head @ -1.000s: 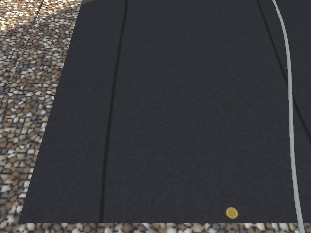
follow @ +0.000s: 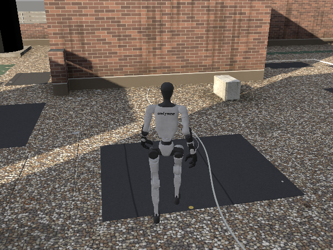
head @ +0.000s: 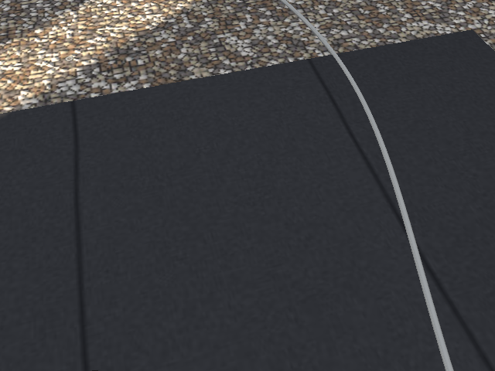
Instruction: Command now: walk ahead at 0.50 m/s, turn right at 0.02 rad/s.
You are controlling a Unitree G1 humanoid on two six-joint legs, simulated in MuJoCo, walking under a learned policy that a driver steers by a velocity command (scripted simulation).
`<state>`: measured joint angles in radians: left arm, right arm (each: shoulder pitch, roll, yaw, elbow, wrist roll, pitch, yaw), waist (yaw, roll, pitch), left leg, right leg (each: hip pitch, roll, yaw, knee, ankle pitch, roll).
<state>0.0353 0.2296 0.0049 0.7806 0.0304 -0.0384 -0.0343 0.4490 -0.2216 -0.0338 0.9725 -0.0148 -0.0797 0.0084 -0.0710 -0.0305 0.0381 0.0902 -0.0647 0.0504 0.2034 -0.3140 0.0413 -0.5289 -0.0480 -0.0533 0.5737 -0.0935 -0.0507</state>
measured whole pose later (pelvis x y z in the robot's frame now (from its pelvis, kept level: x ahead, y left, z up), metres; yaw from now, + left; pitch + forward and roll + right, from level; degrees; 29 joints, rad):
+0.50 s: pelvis +0.26 -0.03 +0.00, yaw +1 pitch +1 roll -1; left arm 0.45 0.20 0.03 1.02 0.01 -0.09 0.00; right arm 0.07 -0.23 -0.02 0.85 -0.03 -0.02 0.03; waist 0.06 0.04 0.03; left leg -0.60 0.08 0.05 0.66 -0.03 0.03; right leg 0.09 0.09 -0.07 0.15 -0.26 -0.08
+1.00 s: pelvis +0.52 +0.01 +0.01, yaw +0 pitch +0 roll +1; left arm 0.09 0.22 0.04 0.91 0.03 -0.03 -0.03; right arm 0.44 -0.19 -0.03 1.04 -0.01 -0.09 0.00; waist -0.04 -0.04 0.04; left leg 0.03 -0.09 0.09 0.18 -0.22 0.09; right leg -0.62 -0.11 -0.03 0.73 -0.04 -0.02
